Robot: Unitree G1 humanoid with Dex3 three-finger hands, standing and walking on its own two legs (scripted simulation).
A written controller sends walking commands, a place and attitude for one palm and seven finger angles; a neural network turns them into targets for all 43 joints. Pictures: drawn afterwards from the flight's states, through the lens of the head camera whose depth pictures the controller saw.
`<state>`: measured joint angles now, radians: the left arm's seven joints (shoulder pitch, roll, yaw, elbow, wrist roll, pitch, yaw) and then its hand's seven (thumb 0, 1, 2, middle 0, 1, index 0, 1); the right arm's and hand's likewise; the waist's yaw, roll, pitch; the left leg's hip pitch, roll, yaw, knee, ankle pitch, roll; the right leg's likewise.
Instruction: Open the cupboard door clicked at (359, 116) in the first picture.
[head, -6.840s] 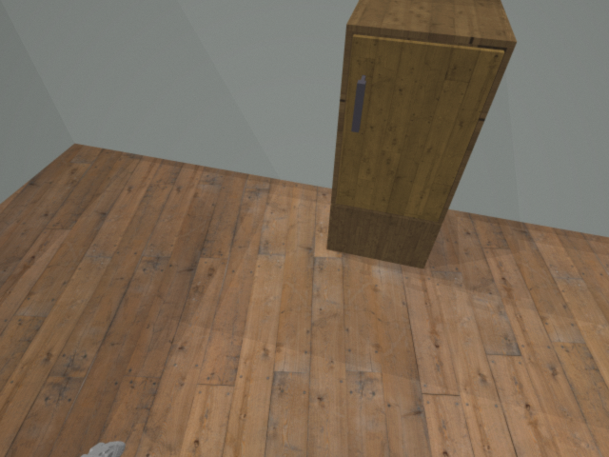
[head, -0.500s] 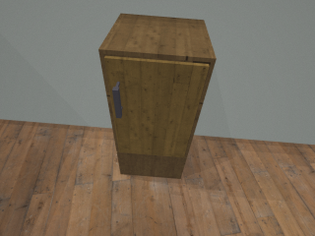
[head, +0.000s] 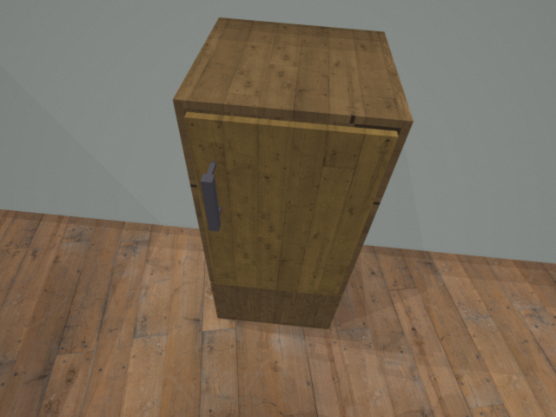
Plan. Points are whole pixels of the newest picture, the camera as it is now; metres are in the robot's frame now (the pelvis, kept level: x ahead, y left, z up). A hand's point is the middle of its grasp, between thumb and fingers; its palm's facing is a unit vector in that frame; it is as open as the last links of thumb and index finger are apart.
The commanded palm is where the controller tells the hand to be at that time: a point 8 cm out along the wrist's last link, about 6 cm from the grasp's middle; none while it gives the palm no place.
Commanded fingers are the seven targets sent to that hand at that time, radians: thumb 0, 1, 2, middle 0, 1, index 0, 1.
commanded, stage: come to a stop and stand still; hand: left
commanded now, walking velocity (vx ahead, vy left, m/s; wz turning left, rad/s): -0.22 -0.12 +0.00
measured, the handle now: (213, 197) +0.52 +0.18 -0.04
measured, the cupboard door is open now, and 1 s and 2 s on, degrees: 0 0 0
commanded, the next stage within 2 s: none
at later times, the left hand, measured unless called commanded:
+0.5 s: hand out of the picture +0.01 +0.15 -0.16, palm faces +0.06 -0.98 -0.21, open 7.3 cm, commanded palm none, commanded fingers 0.00 0.90 0.90 -0.20 -0.30 -0.20 -0.30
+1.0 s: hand out of the picture -0.01 +0.20 -0.17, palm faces +0.00 -0.98 -0.21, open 7.4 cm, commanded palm none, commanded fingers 0.00 0.90 0.90 -0.20 -0.30 -0.20 -0.30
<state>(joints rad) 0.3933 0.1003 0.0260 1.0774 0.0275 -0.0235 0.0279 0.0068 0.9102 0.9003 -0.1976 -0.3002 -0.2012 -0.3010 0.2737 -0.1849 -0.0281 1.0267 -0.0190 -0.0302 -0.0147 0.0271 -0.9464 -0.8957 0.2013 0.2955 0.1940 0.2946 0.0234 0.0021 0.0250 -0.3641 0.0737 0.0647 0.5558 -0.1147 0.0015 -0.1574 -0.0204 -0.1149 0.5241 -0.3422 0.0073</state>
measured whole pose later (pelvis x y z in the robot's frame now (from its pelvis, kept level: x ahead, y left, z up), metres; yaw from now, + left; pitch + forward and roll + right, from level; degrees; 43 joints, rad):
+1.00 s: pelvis -0.02 +0.03 +0.01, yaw -1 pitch +0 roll -1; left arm 0.29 0.15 -0.01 1.09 0.02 -0.01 0.04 0.01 0.91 0.90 -0.20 -0.30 -0.20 -0.30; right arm 0.34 -0.15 0.02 1.05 -0.02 -0.01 -0.02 0.01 -0.93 -0.90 0.20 0.30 0.19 0.29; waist 0.00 0.02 0.02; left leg -0.21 -0.03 0.09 0.51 -0.30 0.07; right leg -0.22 -0.05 -0.06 0.51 -0.28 0.01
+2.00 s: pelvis +0.01 -0.01 +0.01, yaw -1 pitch +0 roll +1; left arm 0.27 0.15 -0.01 1.12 0.01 -0.02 0.04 0.01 0.91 0.90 -0.20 -0.30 -0.20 -0.30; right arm 0.26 -0.15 0.02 1.14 -0.01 -0.02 -0.04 0.00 -0.92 -0.90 0.20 0.30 0.20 0.29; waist 0.01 -0.01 0.04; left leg -0.12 -0.01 0.08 0.41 -0.29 0.02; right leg -0.15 -0.01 -0.08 0.45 -0.30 -0.02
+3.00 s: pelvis +0.00 -0.05 +0.01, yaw +0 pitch -1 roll +1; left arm 0.29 0.15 0.00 1.12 0.01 -0.02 0.03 0.00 0.91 0.90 -0.20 -0.30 -0.20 -0.30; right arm 0.27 -0.14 0.02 1.15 -0.02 -0.01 -0.04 0.00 -0.91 -0.90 0.20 0.30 0.19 0.29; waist 0.02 -0.01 0.03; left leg -0.12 0.04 0.04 0.40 -0.26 -0.04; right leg -0.13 0.04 -0.11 0.41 -0.28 -0.08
